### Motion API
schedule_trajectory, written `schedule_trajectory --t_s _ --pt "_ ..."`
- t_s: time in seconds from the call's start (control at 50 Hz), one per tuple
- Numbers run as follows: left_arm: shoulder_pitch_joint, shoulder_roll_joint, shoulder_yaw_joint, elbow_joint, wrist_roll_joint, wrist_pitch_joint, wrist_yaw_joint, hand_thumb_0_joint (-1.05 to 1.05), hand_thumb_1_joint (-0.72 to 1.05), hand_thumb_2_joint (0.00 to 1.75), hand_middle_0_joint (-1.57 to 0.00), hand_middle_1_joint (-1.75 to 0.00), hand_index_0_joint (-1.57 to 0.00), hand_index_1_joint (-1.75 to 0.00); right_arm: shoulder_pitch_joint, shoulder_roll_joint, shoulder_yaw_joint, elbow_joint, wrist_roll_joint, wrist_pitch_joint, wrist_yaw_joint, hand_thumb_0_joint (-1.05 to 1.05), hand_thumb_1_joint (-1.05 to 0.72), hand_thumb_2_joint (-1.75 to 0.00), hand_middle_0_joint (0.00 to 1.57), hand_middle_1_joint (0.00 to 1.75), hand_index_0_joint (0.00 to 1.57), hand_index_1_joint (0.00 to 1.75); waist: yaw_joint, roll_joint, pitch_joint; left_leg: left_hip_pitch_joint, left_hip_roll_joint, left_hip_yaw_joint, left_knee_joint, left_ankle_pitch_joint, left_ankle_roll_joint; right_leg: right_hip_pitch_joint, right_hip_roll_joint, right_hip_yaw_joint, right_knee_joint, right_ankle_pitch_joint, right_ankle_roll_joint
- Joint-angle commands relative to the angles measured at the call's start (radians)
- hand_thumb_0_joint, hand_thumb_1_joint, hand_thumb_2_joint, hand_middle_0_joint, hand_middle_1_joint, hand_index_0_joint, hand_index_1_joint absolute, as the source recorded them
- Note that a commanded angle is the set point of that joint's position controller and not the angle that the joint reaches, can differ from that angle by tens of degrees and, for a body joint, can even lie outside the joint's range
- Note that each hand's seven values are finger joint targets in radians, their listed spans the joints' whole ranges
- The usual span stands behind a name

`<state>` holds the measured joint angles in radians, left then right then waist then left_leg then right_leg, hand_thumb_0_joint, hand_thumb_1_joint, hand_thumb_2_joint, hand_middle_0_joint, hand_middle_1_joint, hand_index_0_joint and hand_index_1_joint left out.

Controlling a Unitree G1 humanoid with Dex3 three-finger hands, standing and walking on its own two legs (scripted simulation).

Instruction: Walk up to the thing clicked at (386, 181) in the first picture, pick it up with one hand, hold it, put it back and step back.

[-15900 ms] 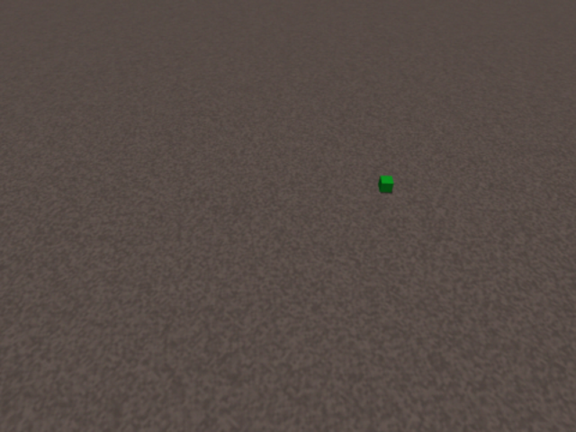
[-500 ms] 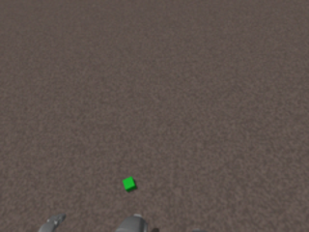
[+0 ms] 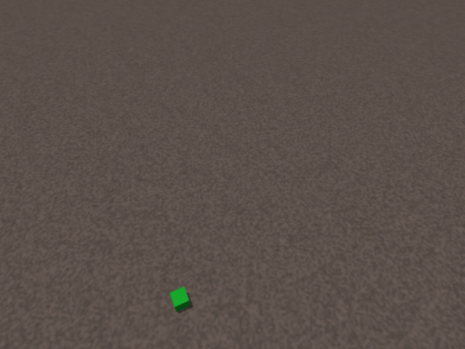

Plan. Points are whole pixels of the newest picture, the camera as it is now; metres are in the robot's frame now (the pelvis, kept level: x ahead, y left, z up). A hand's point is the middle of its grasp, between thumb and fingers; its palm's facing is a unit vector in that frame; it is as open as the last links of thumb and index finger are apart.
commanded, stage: walk up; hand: left
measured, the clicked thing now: (180, 299) +0.45 +0.23 -0.73
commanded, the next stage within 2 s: none
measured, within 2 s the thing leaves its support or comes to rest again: neither
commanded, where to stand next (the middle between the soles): +0.07 -0.01 m, yaw +1 degrees
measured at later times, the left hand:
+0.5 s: hand out of the picture +0.09 +0.28 -0.15, palm faces +0.02 -0.93 -0.38, open 7.4 cm
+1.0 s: hand out of the picture +0.02 +0.29 -0.14, palm faces +0.05 -0.93 -0.37, open 7.4 cm
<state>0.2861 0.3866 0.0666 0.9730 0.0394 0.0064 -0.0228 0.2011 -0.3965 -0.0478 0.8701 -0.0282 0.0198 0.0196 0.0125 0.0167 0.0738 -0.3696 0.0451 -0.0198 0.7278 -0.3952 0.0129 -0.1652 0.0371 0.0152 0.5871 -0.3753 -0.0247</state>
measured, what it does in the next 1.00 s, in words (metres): steps on the spot: left foot, then right foot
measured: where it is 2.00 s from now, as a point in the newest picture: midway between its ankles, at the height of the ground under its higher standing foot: outside the picture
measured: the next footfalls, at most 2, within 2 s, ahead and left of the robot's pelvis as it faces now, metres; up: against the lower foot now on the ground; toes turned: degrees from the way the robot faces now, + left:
left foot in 0.22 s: +0.12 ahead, +0.13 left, +0.00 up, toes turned +2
right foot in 0.54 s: +0.06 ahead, -0.13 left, +0.00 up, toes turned +0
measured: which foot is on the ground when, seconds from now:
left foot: up 0.00-0.20, down 0.22-0.56, up 0.58-0.84, down 0.86-1.00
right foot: down 0.00-0.24, up 0.26-0.52, down 0.54-0.88, up 0.90-1.00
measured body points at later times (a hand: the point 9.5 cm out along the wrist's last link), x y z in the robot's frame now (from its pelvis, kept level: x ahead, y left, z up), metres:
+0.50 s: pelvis +0.00 +0.00 +0.00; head +0.04 +0.01 +0.44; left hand +0.09 +0.33 -0.12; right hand +0.13 -0.29 -0.11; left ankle +0.08 +0.13 -0.72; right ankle +0.02 -0.13 -0.71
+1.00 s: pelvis +0.00 +0.01 +0.01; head +0.01 +0.02 +0.46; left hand +0.02 +0.34 -0.11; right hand +0.04 -0.31 -0.09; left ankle -0.03 +0.12 -0.72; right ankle +0.06 -0.13 -0.68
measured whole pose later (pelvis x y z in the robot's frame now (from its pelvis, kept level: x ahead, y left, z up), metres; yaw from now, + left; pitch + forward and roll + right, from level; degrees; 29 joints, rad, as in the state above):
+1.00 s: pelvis +0.00 +0.01 +0.01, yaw +6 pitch -3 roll +1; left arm 0.30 0.44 0.07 0.92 0.02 0.01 -0.04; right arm 0.37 -0.39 -0.06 0.91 -0.02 -0.07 0.03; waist -0.03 -0.06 0.06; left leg -0.14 -0.02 0.01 0.49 -0.31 0.03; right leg -0.45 -0.02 0.07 0.94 -0.39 -0.03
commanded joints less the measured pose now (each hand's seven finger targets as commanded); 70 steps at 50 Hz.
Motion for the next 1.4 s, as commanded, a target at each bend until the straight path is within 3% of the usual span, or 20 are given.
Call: schedule_trajectory --t_s 0.0,0.18,0.22,0.24,0.44,0.5,0.54,0.56,0.6,0.66,0.76,0.82,0.84,0.86,0.88,1.02,1.08,1.16,1.2,1.38 --pt "-0.067 0.268 0.061 -0.113 0.001 -0.056 0.017 0.0 0.9 0.9 -0.2 -0.3 -0.2 -0.3 -0.072 -0.209 -0.054 -0.063 0.024 -0.047 -0.012 0.0 -0.9 -0.9 0.2 0.3 0.2 0.3 0.012 -0.07 0.128 -0.23 -0.056 -0.106 0.179 -0.084 0.008 -0.022 -0.315 0.429 -0.383 -0.257 -0.197" --pt "-0.055 0.178 0.015 -0.149 -0.038 -0.037 0.013 0.0 0.9 0.9 -0.2 -0.3 -0.2 -0.3 0.102 -0.176 -0.061 -0.003 0.013 -0.09 -0.023 0.0 -0.9 -0.9 0.2 0.3 0.2 0.3 -0.057 -0.083 -0.093 0.361 -0.058 0.014 -0.325 0.332 0.022 -0.141 -0.14 0.014 0.057 0.475 -0.062" --pt "0.027 0.119 -0.004 -0.145 -0.055 -0.013 0.022 0.0 0.9 0.9 -0.2 -0.3 -0.2 -0.3 0.104 -0.284 -0.074 -0.033 0.006 -0.1 -0.045 0.0 -0.9 -0.9 0.2 0.3 0.2 0.3 -0.028 0.099 -0.188 0.393 0.315 -0.494 -0.412 0.299 0.172 -0.267 -0.009 0.055 0.262 -0.163 0.009" --pt "0.019 0.215 0.024 -0.111 -0.048 0.002 0.033 0.0 0.9 0.9 -0.2 -0.3 -0.2 -0.3 0.084 -0.309 -0.081 -0.028 0.023 -0.097 -0.042 0.0 -0.9 -0.9 0.2 0.3 0.2 0.3 -0.036 0.052 -0.151 0.239 0.335 -0.505 -0.396 0.248 0.245 -0.173 -0.058 0.127 0.345 -0.253 0.0" --pt "-0.004 0.183 0.028 -0.046 -0.045 0.009 0.037 0.0 0.9 0.9 -0.2 -0.3 -0.2 -0.3 -0.088 -0.256 -0.052 -0.038 0.022 -0.033 -0.045 0.0 -0.9 -0.9 0.2 0.3 0.2 0.3 0.009 0.191 -0.098 0.086 0.198 -0.177 -0.241 0.634 0.182 -0.106 -0.044 -0.023 0.197 -0.048 0.019" --pt "0.015 0.206 0.042 -0.037 -0.025 -0.007 0.046 0.0 0.9 0.9 -0.2 -0.3 -0.2 -0.3 -0.137 -0.208 -0.042 -0.053 0.039 0.001 -0.036 0.0 -0.9 -0.9 0.2 0.3 0.2 0.3 0.036 0.085 -0.106 -0.019 0.12 -0.154 -0.101 0.418 0.093 -0.007 -0.069 0.018 -0.042 0.16 0.0" --pt "-0.093 0.364 0.071 -0.089 -0.011 -0.017 0.048 0.0 0.9 0.9 -0.2 -0.3 -0.2 -0.3 -0.137 -0.158 -0.038 -0.065 0.042 0.017 -0.041 0.0 -0.9 -0.9 0.2 0.3 0.2 0.3 0.023 -0.27 -0.056 -0.121 -0.14 -0.054 0.291 -0.18 0.003 -0.182 -0.449 0.494 -0.282 0.223 -0.206" --pt "-0.136 0.376 0.072 -0.12 -0.002 -0.026 0.054 0.0 0.9 0.9 -0.2 -0.3 -0.2 -0.3 -0.14 -0.191 -0.054 -0.062 0.026 0.026 -0.047 0.0 -0.9 -0.9 0.2 0.3 0.2 0.3 0.023 -0.232 -0.025 -0.093 -0.112 -0.156 0.445 -0.222 0.0 -0.27 -0.499 0.56 -0.273 0.289 -0.287" --pt "-0.213 0.274 0.056 -0.139 -0.013 -0.029 0.061 0.0 0.9 0.9 -0.2 -0.3 -0.2 -0.3 -0.035 -0.193 -0.059 -0.022 0.037 0.022 -0.038 0.0 -0.9 -0.9 0.2 0.3 0.2 0.3 -0.028 -0.103 -0.03 -0.104 -0.117 -0.172 0.528 -0.105 0.004 -0.214 -0.358 0.309 -0.186 0.34 -0.222" --pt "-0.159 0.227 0.055 -0.147 0.017 -0.048 0.042 0.0 0.9 0.9 -0.2 -0.3 -0.2 -0.3 0.04 -0.19 -0.057 0.012 0.026 -0.014 -0.012 0.0 -0.9 -0.9 0.2 0.3 0.2 0.3 0.017 -0.203 -0.147 -0.136 -0.074 -0.044 0.258 -0.071 -0.022 0.046 -0.24 0.224 -0.23 -0.228 -0.157" --pt "0.035 0.305 0.088 -0.142 0.005 -0.053 0.007 0.0 0.9 0.9 -0.2 -0.3 -0.2 -0.3 -0.085 -0.198 -0.058 -0.058 -0.002 -0.056 0.02 0.0 -0.9 -0.9 0.2 0.3 0.2 0.3 0.102 -0.213 -0.036 -0.194 -0.044 0.0 -0.053 -0.176 -0.001 0.151 -0.347 0.346 -0.279 -0.242 -0.221" --pt "-0.103 0.275 0.065 -0.191 -0.009 -0.04 -0.009 0.0 0.9 0.9 -0.2 -0.3 -0.2 -0.3 0.163 -0.179 -0.073 0.019 -0.004 -0.085 0.015 0.0 -0.9 -0.9 0.2 0.3 0.2 0.3 -0.07 -0.135 -0.085 0.285 -0.087 0.088 -0.359 0.088 0.043 -0.157 -0.235 0.111 -0.119 -0.125 -0.125" --pt "-0.125 0.196 0.039 -0.215 -0.008 -0.034 -0.009 0.0 0.9 0.9 -0.2 -0.3 -0.2 -0.3 0.271 -0.22 -0.097 0.043 -0.014 -0.094 0.004 0.0 -0.9 -0.9 0.2 0.3 0.2 0.3 -0.13 0.044 -0.101 0.517 -0.017 -0.086 -0.45 0.002 0.068 -0.394 -0.135 -0.004 0.137 -0.191 -0.067" --pt "-0.175 0.119 0.018 -0.261 -0.024 -0.035 -0.006 0.0 0.9 0.9 -0.2 -0.3 -0.2 -0.3 0.284 -0.355 -0.121 0.018 -0.036 -0.1 -0.003 0.0 -0.9 -0.9 0.2 0.3 0.2 0.3 -0.133 0.258 -0.026 0.53 0.283 -0.62 -0.56 -0.404 0.161 -0.724 0.017 -0.053 0.375 -0.227 -0.003" --pt "-0.227 0.236 0.043 -0.252 -0.008 -0.041 0.005 0.0 0.9 0.9 -0.2 -0.3 -0.2 -0.3 0.237 -0.397 -0.131 -0.01 -0.007 -0.1 -0.003 0.0 -0.9 -0.9 0.2 0.3 0.2 0.3 -0.145 0.109 0.074 0.348 0.388 -0.703 -0.59 -0.46 0.276 -0.693 -0.089 0.127 0.395 -0.172 -0.015" --pt "-0.043 0.18 0.027 -0.118 -0.042 -0.036 -0.007 0.0 0.9 0.9 -0.2 -0.3 -0.2 -0.3 0.036 -0.218 -0.048 -0.061 0.007 -0.107 -0.026 0.0 -0.9 -0.9 0.2 0.3 0.2 0.3 -0.003 0.139 0.065 0.075 0.16 -0.056 -0.388 0.494 0.155 -0.229 -0.092 0.053 0.215 0.073 0.027" --pt "-0.078 0.176 0.025 -0.111 -0.059 -0.036 0.025 0.0 0.9 0.9 -0.2 -0.3 -0.2 -0.3 0.045 -0.219 -0.049 -0.055 0.021 -0.049 -0.035 0.0 -0.9 -0.9 0.2 0.3 0.2 0.3 -0.016 0.232 0.009 0.13 0.126 -0.013 -0.219 0.826 0.146 -0.149 -0.051 -0.059 0.123 0.16 0.024" --pt "-0.054 0.264 0.049 -0.096 -0.038 -0.035 0.047 0.0 0.9 0.9 -0.2 -0.3 -0.2 -0.3 0.042 -0.171 -0.04 -0.064 0.055 0.009 -0.042 0.0 -0.9 -0.9 0.2 0.3 0.2 0.3 0.019 -0.033 -0.072 -0.012 0.0 0.03 0.076 0.36 0.043 0.064 -0.139 0.027 -0.072 0.69 -0.019" --pt "-0.039 0.335 0.052 -0.133 -0.038 -0.028 0.049 0.0 0.9 0.9 -0.2 -0.3 -0.2 -0.3 0.133 -0.168 -0.043 -0.057 0.06 0.031 -0.062 0.0 -0.9 -0.9 0.2 0.3 0.2 0.3 0.02 -0.242 -0.171 -0.019 -0.119 -0.06 0.447 -0.295 0.017 0.002 -0.474 0.455 -0.192 0.888 -0.276" --pt "-0.195 0.278 0.052 -0.202 0.002 0.021 0.064 0.0 0.9 0.9 -0.2 -0.3 -0.2 -0.3 0.151 -0.204 -0.067 -0.016 0.023 0.028 -0.035 0.0 -0.9 -0.9 0.2 0.3 0.2 0.3 0.004 -0.258 -0.191 0.006 -0.063 0.022 0.11 -0.171 -0.017 -0.109 -0.307 0.23 -0.129 0.071 -0.197"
